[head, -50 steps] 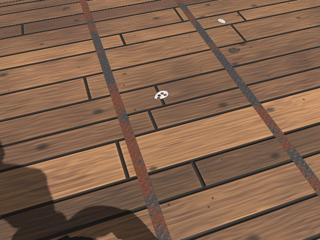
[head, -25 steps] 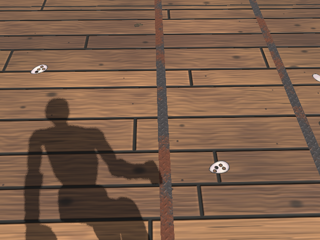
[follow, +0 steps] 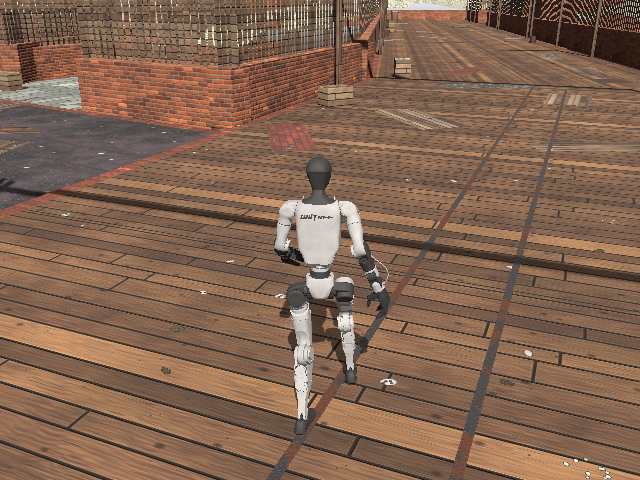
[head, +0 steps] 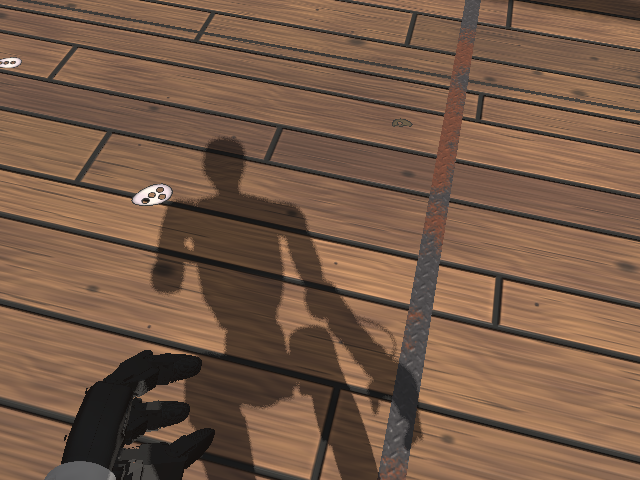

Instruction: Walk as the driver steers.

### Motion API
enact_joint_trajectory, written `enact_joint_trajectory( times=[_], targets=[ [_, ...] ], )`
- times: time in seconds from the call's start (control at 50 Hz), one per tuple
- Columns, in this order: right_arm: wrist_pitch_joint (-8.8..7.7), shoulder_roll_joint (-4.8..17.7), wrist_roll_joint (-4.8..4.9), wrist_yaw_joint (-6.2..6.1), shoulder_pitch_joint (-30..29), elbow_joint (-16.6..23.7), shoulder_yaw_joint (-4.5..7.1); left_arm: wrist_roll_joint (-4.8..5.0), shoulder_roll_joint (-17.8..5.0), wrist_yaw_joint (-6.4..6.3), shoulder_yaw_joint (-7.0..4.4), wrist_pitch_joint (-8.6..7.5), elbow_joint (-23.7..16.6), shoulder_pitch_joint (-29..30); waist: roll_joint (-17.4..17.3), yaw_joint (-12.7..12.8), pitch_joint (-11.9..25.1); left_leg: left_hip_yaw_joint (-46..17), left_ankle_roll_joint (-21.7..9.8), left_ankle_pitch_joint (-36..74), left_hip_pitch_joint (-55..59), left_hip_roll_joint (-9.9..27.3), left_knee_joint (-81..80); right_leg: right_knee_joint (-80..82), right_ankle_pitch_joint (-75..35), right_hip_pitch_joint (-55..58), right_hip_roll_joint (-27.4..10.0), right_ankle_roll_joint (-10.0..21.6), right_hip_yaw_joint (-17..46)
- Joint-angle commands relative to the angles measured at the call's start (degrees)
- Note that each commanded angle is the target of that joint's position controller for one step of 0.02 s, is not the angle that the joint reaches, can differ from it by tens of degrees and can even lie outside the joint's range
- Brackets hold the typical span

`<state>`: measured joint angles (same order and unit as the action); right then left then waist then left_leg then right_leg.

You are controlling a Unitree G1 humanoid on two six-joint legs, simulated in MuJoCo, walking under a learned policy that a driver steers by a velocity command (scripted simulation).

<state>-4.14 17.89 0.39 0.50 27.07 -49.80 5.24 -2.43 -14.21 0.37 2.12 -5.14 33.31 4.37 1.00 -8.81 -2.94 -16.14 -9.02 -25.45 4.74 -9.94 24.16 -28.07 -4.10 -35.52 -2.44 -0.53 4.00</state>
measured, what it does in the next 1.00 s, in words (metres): walks ahead, turning right: right foot, then left foot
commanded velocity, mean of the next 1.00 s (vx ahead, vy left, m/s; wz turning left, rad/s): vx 0.16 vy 0.00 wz -0.50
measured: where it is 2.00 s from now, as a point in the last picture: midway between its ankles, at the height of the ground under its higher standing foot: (333, 406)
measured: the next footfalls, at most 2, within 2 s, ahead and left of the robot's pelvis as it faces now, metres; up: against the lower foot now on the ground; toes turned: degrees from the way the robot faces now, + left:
right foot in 0.02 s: +0.25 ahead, -0.15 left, +0.00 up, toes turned +5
left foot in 0.40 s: +0.35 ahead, +0.09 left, +0.00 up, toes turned -8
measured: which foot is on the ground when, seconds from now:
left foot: down 0.00-0.02, up 0.04-0.38, down 0.40-0.80, up 0.82-1.00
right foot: up 0.00-0.00, down 0.02-0.40, up 0.42-0.78, down 0.80-1.00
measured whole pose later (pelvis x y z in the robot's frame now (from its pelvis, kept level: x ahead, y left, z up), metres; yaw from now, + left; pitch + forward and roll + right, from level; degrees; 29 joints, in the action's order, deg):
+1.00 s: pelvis +0.24 -0.07 +0.02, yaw -34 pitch +4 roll +3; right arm -0.3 18.3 -0.8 -2.3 4.9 -40.5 5.9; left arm 0.5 -18.2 -1.2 -4.8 2.1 33.0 -12.6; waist -0.9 -0.1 -1.9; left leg -3.0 3.1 -20.1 -35.5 -0.2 63.0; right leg -30.0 12.4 -21.3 2.1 2.7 5.2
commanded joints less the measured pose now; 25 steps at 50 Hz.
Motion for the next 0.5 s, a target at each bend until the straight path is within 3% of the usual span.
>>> enact_joint_trajectory(
  times=[0.02, 0.04, 0.06, 0.08, 0.1, 0.12, 0.14, 0.16, 0.2, 0.24, 0.3, 0.36, 0.38, 0.4, 0.42, 0.44, 0.46, 0.48, 0.5],
  targets=[
    [-0.95, 8.8, 1.05, -0.51, -7.54, 5.76, 2.09, -0.51, -13.34, -2.07, -5.04, -2.01, 2.72, -25.13, -4.66, 16.88, 15.24, -4.01, 5.02, 47.0, -20.3, 3.96, 31.96, 1.86, -10.13, 44.73, -2.46, 2.33, 1.49],
    [-0.03, -6.67, -1.25, -1.14, -3.76, 6.72, -2.65, 2.3, -13.94, -2.14, -5.66, -2.98, 3.22, -30.09, 9.69, 15.33, 25.69, -0.16, 7.33, -16.11, -35.53, 0.32, 51.23, -11.23, -42.55, 64.44, -17.77, 4.73, 14.27],
    [-0.27, -1.13, 2.4, -0.75, 7.03, 8.55, -2.65, 0.98, -15.12, -0.73, -5.94, -2.98, 3.16, -29.61, 23.14, 10.9, 37.64, -1.06, 8.55, -13.91, -42.47, 0.53, 65.22, -4.28, -32.71, 69.96, -28.83, 16.09, 38.36],
    [0.99, 4.56, 2.55, -1.16, 3.83, 7.61, -1.69, 0.66, -11.4, -0.75, -6.24, -2.3, 0.35, -22.46, 14.29, 11.92, 32.76, 2.05, 10.47, -6.86, -43.11, 5.45, 65.86, 0.65, -18.78, 62.0, -24.03, 16.7, 35.11],
    [1.83, 6.04, 2.18, -1.24, -2.96, 8.55, -1.39, 1.01, -6.66, -0.58, -5.14, -1.86, 1.21, -18.89, 7.45, 12.36, 21.52, 6.31, 11.49, -3.85, -45.28, 7.26, 63.0, 2.2, -19.21, 52.29, -19.04, 15.47, 24.1],
    [2.08, 4.84, 1.0, -1.22, -5.49, 8.35, -1.68, 1.53, -5.84, 0.06, -4.49, -1.72, 2.5, -17.61, 0.4, 11.01, 15.63, 8.12, 11.86, -3.46, -44.13, 8.59, 61.44, 3.9, -22.54, 43.31, -16.03, 14.94, 19.71],
    [2.04, 4.28, 0.25, -1.1, -8.09, 9.62, -1.72, 2.29, -6.89, 0.5, -4.67, -1.72, 3.96, -17.68, -0.5, 10.09, 10.19, 8.77, 11.74, -3.44, -43.94, 9.41, 57.97, 6.16, -25.26, 35.73, -13.87, 15.6, 17.23],
    [1.87, 3.13, -0.31, -0.93, -9.32, 11.02, -2.08, 2.57, -7.67, 0.65, -4.92, -1.86, 5.08, -17.87, 0.5, 8.77, 7.83, 9.64, 11.16, -3.2, -41.79, 11.06, 53.52, 8.08, -27.99, 30.33, -12.3, 15.4, 14.93],
    [1.24, 0.17, -0.83, -1.07, -10.19, 12.49, -3.38, 2.99, -8.05, 0.72, -5.26, -1.7, 5.78, -14.75, 1.45, 6.24, 7.34, 11.62, 11.24, -0.83, -37.5, 12.46, 38.47, 9.53, -31.48, 23.9, -9.31, 14.9, 10.83],
    [0.7, -0.6, -0.67, -1.38, -13.09, 13.14, -4.21, 2.96, -11.89, -0.01, -6.78, -0.56, 5.67, -13.82, 3.31, 6.62, 9.88, 13.3, 11.8, 7.56, -29.49, 10.12, 26.4, 9.72, -33.92, 19.18, -6.99, 14.76, 7.05],
    [1.52, 2.41, 0.02, -1.27, -16.77, 13.77, -3.68, 4.15, -14.08, -0.92, -7.9, 1.08, 5.42, -14.87, 5.65, 6.64, 11.44, 11.78, 11.88, 17.5, -24.0, 7.85, 16.97, 8.67, -20.97, 18.07, -6.43, 12.69, 8.41],
    [2.12, 4.69, -0.48, -1.51, -18.93, 15.05, -2.52, 4.91, -13.33, -1.72, -8.08, 2.35, 4.61, -15.14, 6.44, 5.41, 9.82, 10.27, 10.55, 23.55, -18.44, 7.65, 6.61, 5.12, -2.83, 15.85, -4.41, 8.3, 12.89],
    [1.98, 5.29, -0.92, -1.6, -18.33, 15.04, -2.04, 4.76, -11.79, -1.9, -7.82, 2.61, 4.23, -15.4, 5.99, 4.91, 9.3, 10.44, 9.32, 26.67, -14.7, 8.65, 2.7, 2.06, 2.69, 13.65, -2.21, 6.26, 13.26],
    [1.88, 7.1, -1.69, -2.03, -16.01, 14.97, -1.37, 4.24, -8.35, -1.79, -7.01, 2.72, 3.87, -16.77, 2.43, 4.69, 10.01, 7.24, 6.45, 32.05, -8.95, 15.05, -0.3, -5.62, 13.79, 9.0, 1.38, 3.47, 11.28],
    [2.44, 9.87, -2.5, -2.77, -14.2, 15.69, -0.86, 2.88, -3.82, -1.29, -5.93, 2.75, 3.7, -22.59, -10.7, 7.27, 14.14, -4.37, 0.46, 50.73, -0.3, 30.46, 1.78, -21.75, 40.47, 0.43, 7.17, 0.31, 4.26],
    [3.3, 9.39, -3.29, -2.24, -15.5, 16.12, -0.66, 3.79, -6.73, -1.1, -6.36, 2.76, 2.81, -28.32, -18.47, 9.71, 19.64, -14.5, -6.77, 44.72, -2.45, 38.47, -1.99, -32.35, 43.94, -2.73, 5.28, -0.9, 1.95],
    [3.49, 6.52, -2.34, -2.2, -18.89, 17.23, -1.06, 4.3, -10.99, -1.46, -7.65, 3.7, 3.51, -26.97, -14.21, 9.52, 15.19, -12.24, -7.26, 31.94, -5.68, 34.56, -4.87, -39.37, 38.95, -5.29, 2.19, -2.21, 0.77],
    [3.4, 3.78, -1.71, -2.16, -21.46, 17.2, -1.63, 4.52, -12.57, -2.06, -8.46, 4.98, 3.96, -25.52, -11.2, 9.64, 11.03, -5.91, -4.97, 23.18, -9.52, 30.39, -6.05, -42.56, 34.72, -6.99, 0.83, -3.14, 0.07],
    [3.33, 2.79, -1.58, -2.15, -24.17, 17.48, -1.91, 4.2, -12.47, -2.77, -8.88, 6.36, 4.58, -25.83, -9.37, 10.65, 9.21, -1.64, -3.47, 20.39, -13.12, 27.88, -6.9, -44.96, 31.95, -6.19, -0.3, -4.17, -0.2]
  ],
)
